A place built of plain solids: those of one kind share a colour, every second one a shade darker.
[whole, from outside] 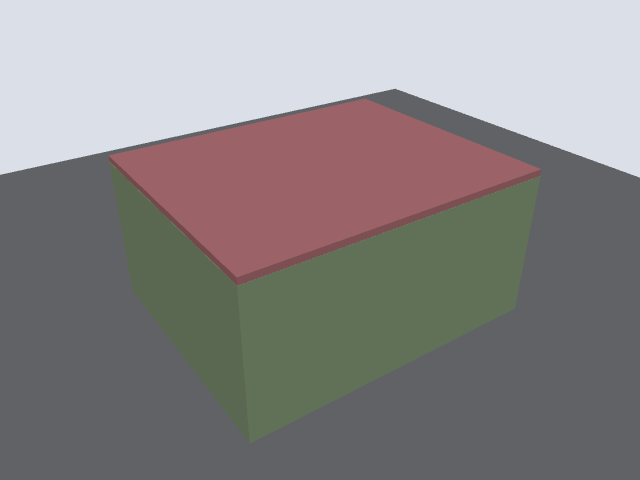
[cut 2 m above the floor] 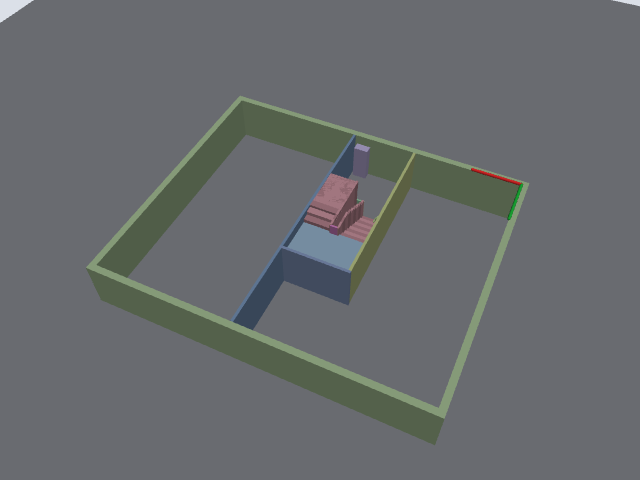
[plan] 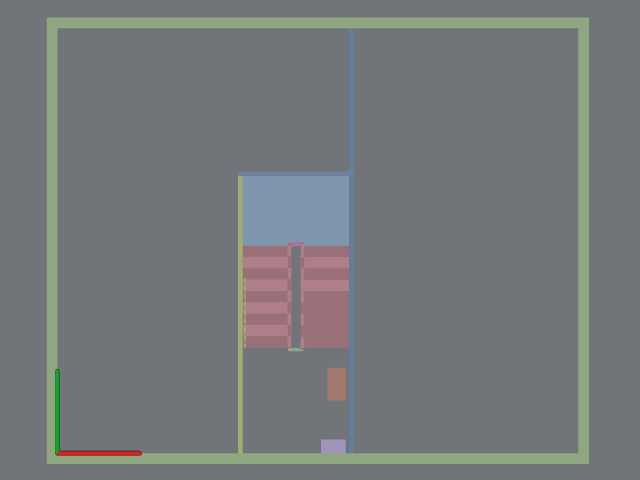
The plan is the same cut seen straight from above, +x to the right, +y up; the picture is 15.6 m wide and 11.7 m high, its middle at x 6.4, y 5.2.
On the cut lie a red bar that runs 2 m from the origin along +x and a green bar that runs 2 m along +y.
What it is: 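A small block of dwellings, 12.7 m wide and 10.4 m deep inside, its common dog-leg stair of 20 risers of 158 mm a storey on goings of 276 mm, 1.19 m wide flights and a well of 0.22 m; the dwelling on the first floor; a hall, a living room, a kitchen, a bedroom, the bathroom shut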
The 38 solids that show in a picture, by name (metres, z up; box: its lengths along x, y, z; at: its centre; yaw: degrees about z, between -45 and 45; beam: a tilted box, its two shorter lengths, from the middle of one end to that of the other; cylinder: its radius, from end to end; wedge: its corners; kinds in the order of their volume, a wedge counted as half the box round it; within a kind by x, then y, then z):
{
 "wall_1": {"box": [0.26, 10.89, 6.36], "at": [-0.13, 5.18, 3.13]},
 "wall_2": {"box": [13.22, 0.26, 6.36], "at": [6.35, -0.13, 3.13]},
 "wall_3": {"box": [13.22, 0.26, 6.36], "at": [6.35, 10.49, 3.13]},
 "wall_4": {"box": [0.26, 10.89, 6.36], "at": [12.83, 5.18, 3.13]},
 "roof_slab_1": {"box": [13.2, 10.87, 0.44], "at": [6.35, 5.18, 6.37]},
 "piece_1": {"box": [1.19, 2.5, 0.21], "at": [5.11, 3.82, 0.05]},
 "piece_2": {"box": [1.19, 2.22, 0.37], "at": [5.11, 3.96, 0.13]},
 "piece_3": {"box": [1.19, 1.94, 0.52], "at": [5.11, 4.1, 0.21]},
 "piece_4": {"box": [1.19, 1.67, 0.68], "at": [5.11, 4.24, 0.29]},
 "piece_5": {"box": [1.19, 1.39, 0.84], "at": [5.11, 4.38, 0.37]},
 "piece_6": {"box": [1.19, 1.11, 1.0], "at": [5.11, 4.52, 0.45]},
 "piece_7": {"box": [1.19, 0.84, 1.15], "at": [5.11, 4.65, 0.53]},
 "piece_8": {"box": [1.19, 0.56, 1.31], "at": [5.11, 4.79, 0.61]},
 "piece_9": {"box": [1.19, 0.28, 1.47], "at": [5.11, 4.93, 0.68]},
 "piece_10": {"box": [0.09, 0.28, 1.13], "at": [5.65, 2.72, 0.51]},
 "piece_11": {"box": [0.09, 0.28, 1.29], "at": [5.65, 2.99, 0.59]},
 "piece_12": {"box": [0.09, 0.28, 1.44], "at": [5.65, 3.27, 0.67]},
 "piece_13": {"box": [0.09, 0.28, 1.6], "at": [5.65, 3.55, 0.75]},
 "piece_14": {"box": [0.09, 0.28, 1.76], "at": [5.65, 3.83, 0.83]},
 "piece_15": {"box": [0.09, 0.28, 1.92], "at": [5.65, 4.1, 0.91]},
 "piece_16": {"box": [0.09, 0.28, 2.07], "at": [5.65, 4.38, 0.99]},
 "piece_17": {"box": [0.09, 0.28, 2.23], "at": [5.65, 4.66, 1.07]},
 "piece_18": {"box": [1.19, 0.28, 3.05], "at": [6.52, 2.71, 1.47]},
 "piece_19": {"box": [1.19, 0.56, 2.89], "at": [6.52, 2.85, 1.39]},
 "piece_20": {"box": [1.19, 0.84, 2.73], "at": [6.52, 2.99, 1.32]},
 "piece_21": {"box": [1.19, 1.11, 2.57], "at": [6.52, 3.13, 1.24]},
 "piece_22": {"box": [1.19, 1.39, 2.42], "at": [6.52, 3.26, 1.16]},
 "piece_23": {"box": [1.19, 1.67, 2.26], "at": [6.52, 3.4, 1.08]},
 "piece_24": {"box": [1.19, 1.94, 2.1], "at": [6.52, 3.54, 1.0]},
 "piece_25": {"box": [1.19, 2.22, 1.94], "at": [6.52, 3.68, 0.92]},
 "piece_26": {"box": [1.19, 2.5, 1.79], "at": [6.52, 3.82, 0.84]},
 "half_1": {"box": [2.59, 1.7, 1.63], "at": [5.81, 5.91, 0.76]},
 "core_wall_1": {"box": [0.12, 6.76, 6.2], "at": [4.46, 3.38, 3.05]},
 "core_wall_low_1": {"box": [0.12, 10.36, 3.05], "at": [7.17, 5.18, 1.47]},
 "core_wall_back_1": {"box": [2.82, 0.12, 6.2], "at": [5.81, 6.82, 3.05]},
 "hung_more_letter_boxes_1": {"box": [0.6, 0.34, 1.62], "at": [6.73, 0.17, 0.76]},
 "whole_1": {"box": [0.32, 0.08, 0.95], "at": [5.81, 5.11, 2.05]},
 "laid_doormat_1": {"box": [0.45, 0.8, 0.05], "at": [6.81, 1.69, -0.02]}
}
